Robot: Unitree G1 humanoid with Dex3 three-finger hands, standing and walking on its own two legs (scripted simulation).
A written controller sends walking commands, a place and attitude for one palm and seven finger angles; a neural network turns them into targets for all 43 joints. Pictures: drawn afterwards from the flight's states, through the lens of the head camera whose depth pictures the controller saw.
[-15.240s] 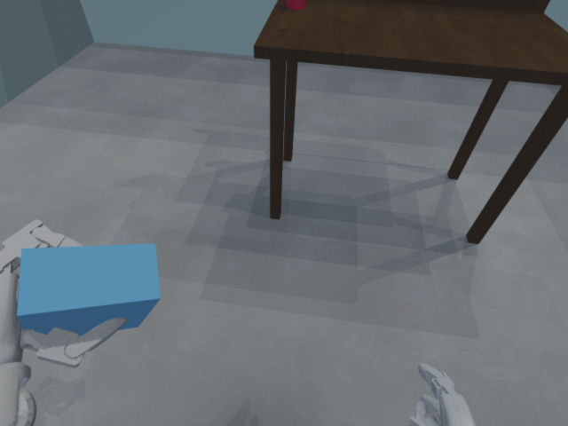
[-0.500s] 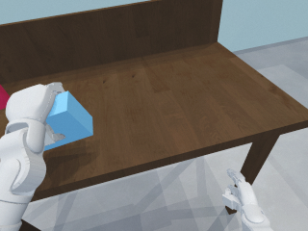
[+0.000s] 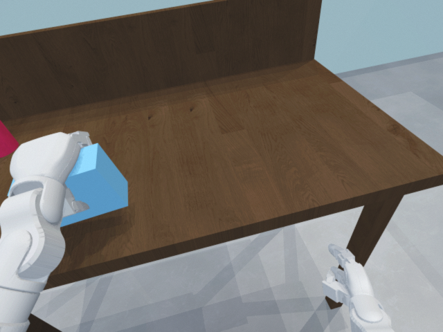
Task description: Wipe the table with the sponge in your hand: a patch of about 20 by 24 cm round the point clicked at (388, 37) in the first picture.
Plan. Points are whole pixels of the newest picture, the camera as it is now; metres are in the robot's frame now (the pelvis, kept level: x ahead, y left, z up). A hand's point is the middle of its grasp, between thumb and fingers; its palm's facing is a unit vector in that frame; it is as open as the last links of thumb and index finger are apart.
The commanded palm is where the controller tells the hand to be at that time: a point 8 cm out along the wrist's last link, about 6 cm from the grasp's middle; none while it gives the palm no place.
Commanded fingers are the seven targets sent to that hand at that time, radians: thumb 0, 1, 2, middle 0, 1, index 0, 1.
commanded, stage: move the sponge above the wiping area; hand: left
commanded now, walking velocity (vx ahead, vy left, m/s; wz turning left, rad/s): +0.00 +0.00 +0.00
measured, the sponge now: (81, 193) +0.26 +0.30 +0.15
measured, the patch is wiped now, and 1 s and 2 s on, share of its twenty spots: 0.00 0.00 0.00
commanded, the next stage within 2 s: lower the sponge onto the table in 1.78 s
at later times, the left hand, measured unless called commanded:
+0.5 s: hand (76, 181) +0.27 +0.30 +0.17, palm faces +0.09 -0.05 -0.99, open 9.7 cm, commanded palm +0.22 +0.29 +0.26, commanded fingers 0.00 0.10 1.30 -1.20 -1.60 -1.20 -1.60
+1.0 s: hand (85, 169) +0.28 +0.28 +0.19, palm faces +0.18 -0.06 -0.98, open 9.7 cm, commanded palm +0.22 +0.28 +0.27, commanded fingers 0.00 0.10 1.30 -1.20 -1.60 -1.20 -1.60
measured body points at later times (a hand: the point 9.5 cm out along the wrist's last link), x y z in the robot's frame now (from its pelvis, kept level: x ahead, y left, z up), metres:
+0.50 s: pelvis +0.00 +0.01 +0.00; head -0.01 -0.04 +0.45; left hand +0.26 +0.30 +0.23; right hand +0.27 -0.18 -0.07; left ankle +0.06 +0.12 -0.74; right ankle -0.01 -0.09 -0.74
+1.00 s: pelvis +0.00 +0.01 +0.00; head -0.01 -0.04 +0.45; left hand +0.26 +0.28 +0.25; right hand +0.27 -0.17 -0.07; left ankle +0.06 +0.12 -0.74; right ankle -0.01 -0.09 -0.74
